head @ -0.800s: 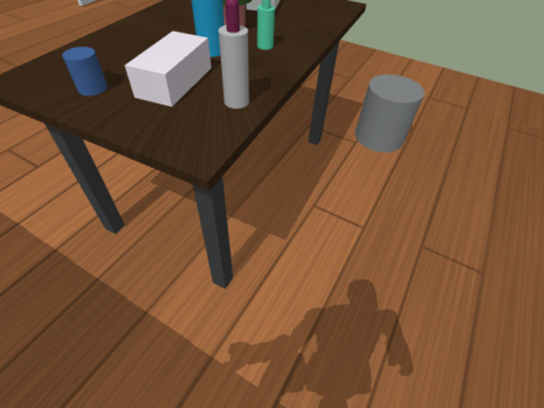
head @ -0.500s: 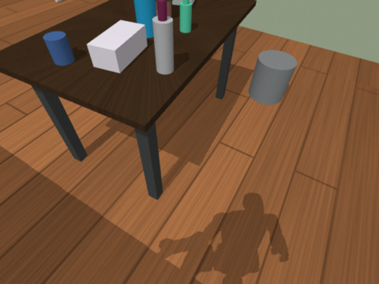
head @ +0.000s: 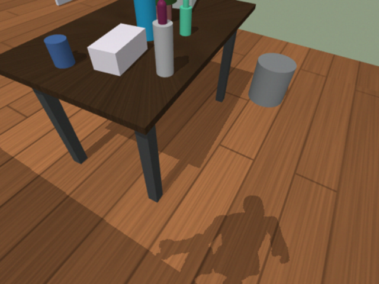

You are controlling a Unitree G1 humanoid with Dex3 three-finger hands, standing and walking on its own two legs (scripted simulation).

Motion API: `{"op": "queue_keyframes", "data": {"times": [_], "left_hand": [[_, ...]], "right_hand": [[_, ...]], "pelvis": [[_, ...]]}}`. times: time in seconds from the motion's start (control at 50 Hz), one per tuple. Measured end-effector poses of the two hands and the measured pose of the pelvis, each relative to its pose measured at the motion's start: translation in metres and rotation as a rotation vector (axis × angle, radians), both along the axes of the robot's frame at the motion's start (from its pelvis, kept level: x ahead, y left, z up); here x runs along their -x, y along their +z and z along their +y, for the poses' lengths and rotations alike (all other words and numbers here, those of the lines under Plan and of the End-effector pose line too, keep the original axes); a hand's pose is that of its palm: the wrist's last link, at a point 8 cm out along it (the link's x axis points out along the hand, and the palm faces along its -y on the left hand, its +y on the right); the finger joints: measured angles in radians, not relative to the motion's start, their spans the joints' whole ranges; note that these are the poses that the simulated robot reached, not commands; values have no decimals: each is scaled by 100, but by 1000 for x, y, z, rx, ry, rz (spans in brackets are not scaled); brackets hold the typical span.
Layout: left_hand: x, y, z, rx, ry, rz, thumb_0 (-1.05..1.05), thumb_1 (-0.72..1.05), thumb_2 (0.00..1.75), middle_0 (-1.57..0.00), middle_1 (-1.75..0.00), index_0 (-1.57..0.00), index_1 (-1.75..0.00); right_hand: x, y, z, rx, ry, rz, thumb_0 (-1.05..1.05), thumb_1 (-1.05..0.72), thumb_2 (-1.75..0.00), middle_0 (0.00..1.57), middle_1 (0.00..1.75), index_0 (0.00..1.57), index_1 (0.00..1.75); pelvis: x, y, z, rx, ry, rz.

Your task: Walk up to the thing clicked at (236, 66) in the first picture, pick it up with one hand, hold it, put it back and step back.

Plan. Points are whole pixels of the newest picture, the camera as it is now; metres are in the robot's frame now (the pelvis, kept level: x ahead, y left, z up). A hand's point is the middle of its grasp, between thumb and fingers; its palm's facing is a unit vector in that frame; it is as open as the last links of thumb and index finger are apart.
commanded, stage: stand
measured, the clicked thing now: (163, 40) +0.87 +0.11 +0.09
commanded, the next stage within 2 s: none
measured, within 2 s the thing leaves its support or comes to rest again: neither
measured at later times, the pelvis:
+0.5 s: pelvis +0.01 +0.00 +0.00, yaw +0 degrees
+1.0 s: pelvis +0.01 +0.00 +0.00, yaw +0 degrees
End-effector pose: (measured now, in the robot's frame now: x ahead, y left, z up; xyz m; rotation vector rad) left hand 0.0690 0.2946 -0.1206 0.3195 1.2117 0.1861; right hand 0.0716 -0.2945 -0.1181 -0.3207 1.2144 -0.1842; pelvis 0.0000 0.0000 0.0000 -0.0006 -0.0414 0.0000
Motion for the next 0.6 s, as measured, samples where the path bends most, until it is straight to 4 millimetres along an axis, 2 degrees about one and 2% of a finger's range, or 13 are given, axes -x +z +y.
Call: {"op": "queue_keyframes", "data": {"times": [0.32,0.6], "left_hand": [[6,-2,-2,1,3,35,1,91,89,-20,-30,-21,-30],[-4,-1,-2,-2,1,19,1,91,89,-20,-30,-21,-30]], "right_hand": [[3,-2,-2,0,-5,30,1,-90,-90,20,30,20,30],[-7,-1,-2,-1,1,15,1,-90,-90,20,30,20,30]], "pelvis": [[-3,0,-2,1,1,9],[-8,0,-2,0,0,8]]}}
